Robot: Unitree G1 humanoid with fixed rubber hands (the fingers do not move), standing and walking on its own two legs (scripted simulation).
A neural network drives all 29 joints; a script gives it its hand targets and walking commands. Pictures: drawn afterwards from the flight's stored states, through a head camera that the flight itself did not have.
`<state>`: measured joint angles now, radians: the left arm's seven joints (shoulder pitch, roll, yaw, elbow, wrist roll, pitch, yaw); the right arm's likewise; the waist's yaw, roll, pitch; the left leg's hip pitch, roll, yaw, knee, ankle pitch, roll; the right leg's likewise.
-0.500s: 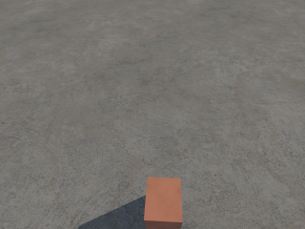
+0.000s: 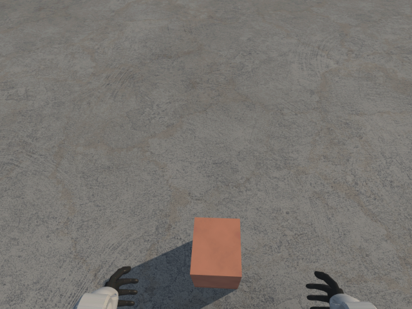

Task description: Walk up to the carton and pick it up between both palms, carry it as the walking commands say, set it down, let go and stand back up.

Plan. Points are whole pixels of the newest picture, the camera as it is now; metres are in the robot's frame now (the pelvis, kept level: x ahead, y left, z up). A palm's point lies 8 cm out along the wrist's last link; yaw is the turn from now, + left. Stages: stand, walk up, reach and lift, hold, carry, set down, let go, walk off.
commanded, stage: reach and lift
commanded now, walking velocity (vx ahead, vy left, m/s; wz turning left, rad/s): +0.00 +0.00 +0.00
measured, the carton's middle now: (216, 254) +0.43 +0.03 -0.64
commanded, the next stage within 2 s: none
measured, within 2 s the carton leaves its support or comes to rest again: neither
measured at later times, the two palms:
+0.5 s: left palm (124, 301) +0.18 +0.23 -0.16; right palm out of the picture +0.17 -0.19 -0.16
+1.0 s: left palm (149, 233) +0.35 +0.21 -0.19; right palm (291, 250) +0.31 -0.17 -0.19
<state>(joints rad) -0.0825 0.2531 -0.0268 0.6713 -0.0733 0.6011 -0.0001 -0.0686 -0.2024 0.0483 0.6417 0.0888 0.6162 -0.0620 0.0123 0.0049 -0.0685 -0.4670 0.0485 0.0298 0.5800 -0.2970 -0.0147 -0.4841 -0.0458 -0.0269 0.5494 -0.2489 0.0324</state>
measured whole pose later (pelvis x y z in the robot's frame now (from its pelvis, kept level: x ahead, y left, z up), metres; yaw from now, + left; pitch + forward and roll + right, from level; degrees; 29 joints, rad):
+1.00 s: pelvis -0.09 +0.01 -0.10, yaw +0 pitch +31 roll -1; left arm -0.85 0.23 0.22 0.90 0.03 0.25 -0.02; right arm -0.71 -0.05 -0.25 0.70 0.00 0.27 -0.17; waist -0.03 0.00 -0.04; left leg -1.31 0.03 0.00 1.12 -0.36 0.00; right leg -1.32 -0.05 0.00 1.07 -0.30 0.05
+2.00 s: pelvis -0.11 +0.01 -0.26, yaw -1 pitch +49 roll -3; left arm -1.17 0.32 0.18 0.94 -0.07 0.10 0.04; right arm -1.06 -0.14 -0.27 0.79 0.08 0.09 -0.19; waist -0.02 -0.01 -0.06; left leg -2.07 0.03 -0.03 1.72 -0.51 0.00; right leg -2.07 -0.04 0.03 1.66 -0.45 0.06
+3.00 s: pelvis -0.13 +0.00 -0.38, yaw -2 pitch +40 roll -2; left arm -1.43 0.42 -0.05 1.17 -0.25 0.01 0.08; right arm -1.41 -0.26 -0.11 1.17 0.27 -0.02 -0.19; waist 0.00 -0.04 0.30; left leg -2.28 0.03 -0.06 2.15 -0.56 -0.03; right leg -2.29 0.00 0.04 2.08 -0.49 0.07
